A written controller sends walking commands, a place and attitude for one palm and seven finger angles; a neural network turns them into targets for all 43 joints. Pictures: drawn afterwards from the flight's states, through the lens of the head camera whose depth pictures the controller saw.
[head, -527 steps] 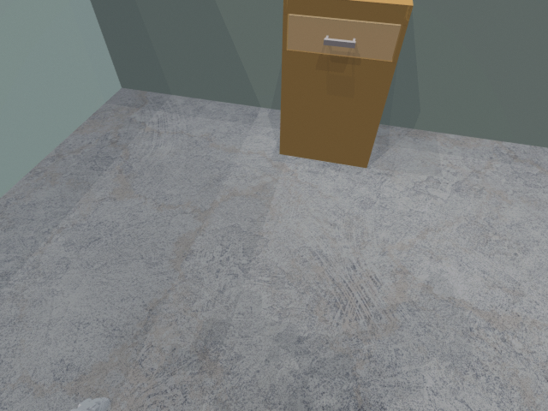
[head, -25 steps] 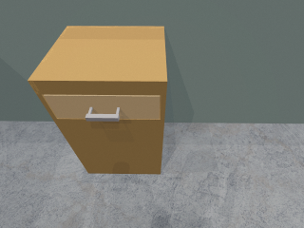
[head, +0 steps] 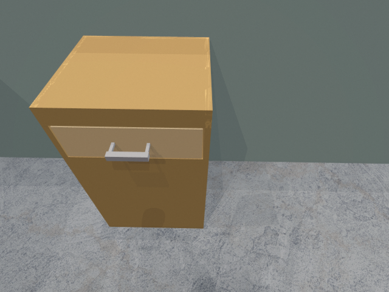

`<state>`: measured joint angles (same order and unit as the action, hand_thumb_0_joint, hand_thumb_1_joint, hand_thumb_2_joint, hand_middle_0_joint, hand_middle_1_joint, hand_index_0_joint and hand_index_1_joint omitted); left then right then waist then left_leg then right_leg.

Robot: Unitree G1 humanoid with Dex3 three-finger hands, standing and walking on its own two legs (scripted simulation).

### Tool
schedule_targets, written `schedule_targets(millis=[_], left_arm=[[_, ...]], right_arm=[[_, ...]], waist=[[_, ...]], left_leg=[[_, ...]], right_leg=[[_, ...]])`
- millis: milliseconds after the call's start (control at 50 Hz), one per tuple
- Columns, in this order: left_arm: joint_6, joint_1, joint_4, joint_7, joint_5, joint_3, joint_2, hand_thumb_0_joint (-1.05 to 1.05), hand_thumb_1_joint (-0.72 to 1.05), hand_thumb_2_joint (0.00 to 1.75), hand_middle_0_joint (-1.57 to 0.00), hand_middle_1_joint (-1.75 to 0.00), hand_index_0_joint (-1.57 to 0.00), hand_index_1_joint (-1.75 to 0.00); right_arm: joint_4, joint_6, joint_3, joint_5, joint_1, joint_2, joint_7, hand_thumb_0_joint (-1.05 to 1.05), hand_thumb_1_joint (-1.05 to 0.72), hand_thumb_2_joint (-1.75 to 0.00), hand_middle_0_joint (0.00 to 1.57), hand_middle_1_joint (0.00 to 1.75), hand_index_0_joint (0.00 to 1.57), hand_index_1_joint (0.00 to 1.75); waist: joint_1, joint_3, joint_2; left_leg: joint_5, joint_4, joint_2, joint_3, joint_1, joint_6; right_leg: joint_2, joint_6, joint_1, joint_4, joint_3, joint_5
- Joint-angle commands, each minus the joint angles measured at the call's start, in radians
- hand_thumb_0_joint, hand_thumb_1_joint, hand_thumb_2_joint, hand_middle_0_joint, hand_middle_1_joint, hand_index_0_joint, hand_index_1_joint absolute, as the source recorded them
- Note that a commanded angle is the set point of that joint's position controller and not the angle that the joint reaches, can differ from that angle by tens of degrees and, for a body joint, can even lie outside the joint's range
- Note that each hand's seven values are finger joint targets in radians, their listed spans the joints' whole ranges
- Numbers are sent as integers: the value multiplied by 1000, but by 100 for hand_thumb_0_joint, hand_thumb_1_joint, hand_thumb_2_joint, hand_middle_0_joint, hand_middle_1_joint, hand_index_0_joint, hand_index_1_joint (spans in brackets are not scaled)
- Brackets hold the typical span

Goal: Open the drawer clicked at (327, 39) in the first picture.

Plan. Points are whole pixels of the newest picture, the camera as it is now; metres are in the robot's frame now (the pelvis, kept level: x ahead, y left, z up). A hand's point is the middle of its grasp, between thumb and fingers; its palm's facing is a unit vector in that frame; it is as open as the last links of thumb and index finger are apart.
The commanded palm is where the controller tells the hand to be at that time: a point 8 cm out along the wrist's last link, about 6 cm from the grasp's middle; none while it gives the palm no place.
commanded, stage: raise the hand with hooked fingers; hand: left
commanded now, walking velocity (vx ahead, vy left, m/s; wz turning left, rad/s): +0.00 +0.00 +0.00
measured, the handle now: (128, 151) +0.52 +0.24 -0.09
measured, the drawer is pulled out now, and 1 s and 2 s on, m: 0.00 0.00 0.00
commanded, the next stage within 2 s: move the hooked fingers above the handle in 1.90 s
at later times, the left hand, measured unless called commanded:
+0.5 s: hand (109, 291) +0.14 +0.18 -0.06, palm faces -0.01 -0.10 -0.99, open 9.0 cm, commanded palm +0.15 +0.21 +0.00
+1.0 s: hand (94, 239) +0.21 +0.22 +0.00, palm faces +0.04 -0.09 -1.00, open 12.0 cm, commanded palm +0.19 +0.22 +0.07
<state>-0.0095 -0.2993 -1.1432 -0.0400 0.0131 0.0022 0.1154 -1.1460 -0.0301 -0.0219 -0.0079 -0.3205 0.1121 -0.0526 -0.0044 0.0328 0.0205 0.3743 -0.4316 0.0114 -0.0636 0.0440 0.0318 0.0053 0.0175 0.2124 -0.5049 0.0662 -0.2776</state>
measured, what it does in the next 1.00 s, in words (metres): shifts its weight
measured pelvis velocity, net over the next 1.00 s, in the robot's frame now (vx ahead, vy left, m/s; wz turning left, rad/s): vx -0.05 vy -0.01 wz -0.02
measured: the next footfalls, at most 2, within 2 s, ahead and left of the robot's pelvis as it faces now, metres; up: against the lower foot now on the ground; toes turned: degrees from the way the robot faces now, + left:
none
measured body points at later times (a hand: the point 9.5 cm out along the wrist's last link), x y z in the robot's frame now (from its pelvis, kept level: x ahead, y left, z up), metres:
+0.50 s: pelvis -0.05 -0.03 -0.04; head +0.00 -0.05 +0.41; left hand +0.13 +0.19 -0.01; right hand +0.23 -0.26 -0.08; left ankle -0.09 +0.09 -0.74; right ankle +0.00 -0.11 -0.74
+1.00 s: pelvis -0.05 -0.01 -0.01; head -0.01 -0.04 +0.43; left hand +0.21 +0.22 +0.06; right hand +0.10 -0.26 -0.14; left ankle -0.09 +0.10 -0.74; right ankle -0.01 -0.11 -0.74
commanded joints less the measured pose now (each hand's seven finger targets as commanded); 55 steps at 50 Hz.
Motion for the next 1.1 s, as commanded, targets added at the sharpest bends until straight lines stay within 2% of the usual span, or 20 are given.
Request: schedule_targets(millis=[0, 20, 40, 60, 80, 100, 120, 160, 200, 240, 280, 320, 360, 440, 540, 680, 760, 900, 940, 1080], left_arm=[[-184, 665, 1532, -40, 126, 85, 376, 0, 88, 89, -20, -32, -20, -32], [-77, 289, 1238, -129, 150, 16, 318, 0, 85, 88, -20, -33, -20, -33], [82, 39, 1091, -180, 162, 89, 171, 0, 83, 87, -21, -34, -21, -34], [101, 29, 1101, -176, 211, 163, 76, 0, 81, 86, -21, -36, -21, -36], [87, 49, 1188, -178, 287, 184, 108, 0, 78, 85, -21, -37, -21, -37], [74, 40, 1213, -196, 406, 143, 192, 0, 76, 84, -21, -39, -21, -39], [68, 26, 1201, -219, 515, 149, 202, 0, 74, 83, -21, -40, -21, -40], [65, -174, 1152, -276, 714, 129, 189, 0, 69, 81, -22, -43, -22, -43], [54, -362, 1075, -317, 871, 141, 148, 0, 64, 79, -22, -47, -22, -47], [-3, -408, 1092, -349, 963, 72, 197, 0, 60, 77, -22, -50, -22, -50], [-60, -389, 1171, -396, 1039, -10, 279, 0, 55, 75, -22, -53, -22, -53], [-68, -298, 1227, -455, 1107, -41, 310, 0, 50, 73, -23, -55, -23, -55], [-32, -88, 1276, -522, 1155, -25, 300, 0, 46, 71, -23, -58, -23, -58], [11, 215, 1343, -577, 1146, -41, 351, 0, 36, 67, -24, -64, -24, -64], [21, 362, 1289, -499, 1080, 15, 357, 0, 25, 62, -25, -72, -25, -72], [50, 193, 1186, -344, 1020, -4, 365, 0, 8, 55, -26, -82, -26, -82], [35, 177, 1219, -318, 1019, -49, 397, 0, -1, 51, -27, -88, -27, -88], [19, 280, 1279, -368, 1027, -69, 416, 0, -17, 44, -28, -99, -28, -99], [27, 326, 1286, -375, 1020, -71, 423, 0, -22, 42, -28, -102, -28, -102], [73, 425, 1271, -321, 1012, -14, 412, 0, -38, 35, -29, -112, -29, -112]], right_arm=[[458, -175, 34, 68, 11, 309, -25, 0, -90, -90, 20, 30, 20, 30], [388, -272, 58, 53, 99, 230, -65, 0, -90, -90, 20, 30, 20, 30], [377, -304, 69, 74, 78, 187, -60, 0, -90, -90, 20, 30, 20, 30], [362, -319, 61, 68, 69, 190, -54, 0, -90, -90, 20, 30, 20, 30], [426, -332, 64, 48, 122, 225, -39, 0, -90, -90, 20, 30, 20, 30], [449, -319, 66, 14, 126, 269, -30, 0, -90, -90, 20, 30, 20, 30], [481, -289, 68, -13, 134, 278, -20, 0, -90, -90, 20, 30, 20, 30], [580, -220, 90, -42, 159, 267, 21, 0, -90, -90, 20, 30, 20, 30], [658, -121, 102, -52, 242, 275, 70, 0, -90, -90, 20, 30, 20, 30], [721, -43, 101, -38, 294, 266, 111, 0, -90, -90, 20, 30, 20, 30], [773, 4, 85, -24, 343, 249, 130, 0, -90, -90, 20, 30, 20, 30], [794, 44, 80, -23, 362, 231, 137, 0, -90, -90, 20, 30, 20, 30], [789, 81, 88, -30, 365, 224, 130, 0, -90, -90, 20, 30, 20, 30], [764, 92, 97, -43, 336, 207, 73, 0, -90, -90, 20, 30, 20, 30], [736, 76, 69, -48, 364, 192, 21, 0, -90, -90, 20, 30, 20, 30], [722, 67, 47, -40, 351, 197, 11, 0, -90, -90, 20, 30, 20, 30], [727, 65, 48, -36, 338, 205, 18, 0, -90, -90, 20, 30, 20, 30], [707, 55, 77, -30, 306, 224, 22, 0, -90, -90, 20, 30, 20, 30], [706, 56, 83, -25, 312, 230, 21, 0, -90, -90, 20, 30, 20, 30], [683, 56, 86, -14, 308, 242, 22, 0, -90, -90, 20, 30, 20, 30]], waist=[[51, -427, 210], [-7, -387, 418], [9, -181, 291], [16, -104, 105], [6, -81, 39], [23, -156, -59], [38, -162, -181], [-24, -249, -199], [-73, -130, -220], [-117, -139, -239], [-156, -249, -160], [-160, -281, -58], [-121, -276, -76], [-46, -388, -51], [6, -354, -50], [-61, -307, -65], [-82, -286, -89], [-74, -334, 0], [-65, -333, -17], [-67, -299, 8]], left_leg=[[-715, 1, -36, 67, 6, 17], [-917, 42, -84, 86, -69, -29], [-852, 88, -87, 102, 33, -66], [-819, 46, -85, 90, 67, -45], [-720, -22, -69, 111, 124, -29], [-646, -85, -45, 119, 176, -23], [-558, -126, -25, 123, 243, -15], [-490, -170, 15, 98, 307, -22], [-307, -168, 28, 71, 439, -29], [-258, -193, 39, 50, 535, -32], [-236, -211, 51, 36, 557, -35], [-208, -241, 66, 33, 560, -30], [-156, -273, 74, 47, 574, -18], [-112, -331, 79, 61, 523, 6], [-64, -319, 69, 57, 486, 16], [-116, -197, 49, 60, 486, 2], [-134, -147, 40, 62, 481, 1], [-202, -115, 36, 66, 387, 0], [-211, -110, 34, 70, 376, 0], [-306, -60, 16, 87, 278, -16]], right_leg=[[45, 36, -135, -64, -204, 599], [15, 51, -18, -111, -93, 201], [-9, 24, 131, -178, -24, -25], [-11, 9, 166, -145, 10, 26], [-3, 19, 177, -75, -26, 108], [-7, 36, 157, -51, -59, 222], [-12, 43, 183, -66, -76, 250], [-22, 48, 157, -93, -112, 170], [-29, 63, 195, -92, -127, 84], [-27, 73, 151, -133, -172, 154], [-12, 73, 86, -185, -189, 183], [-15, 78, 110, -204, -221, 161], [-22, 73, 189, -200, -248, 90], [-12, 48, 194, -184, -281, 90], [6, 23, 165, -114, -247, 26], [16, 22, 31, -65, -191, 53], [16, 25, -4, -58, -173, 64], [7, 36, 5, -72, -123, 121], [4, 34, 10, -72, -112, 125], [-5, 39, 23, -61, -68, 172]])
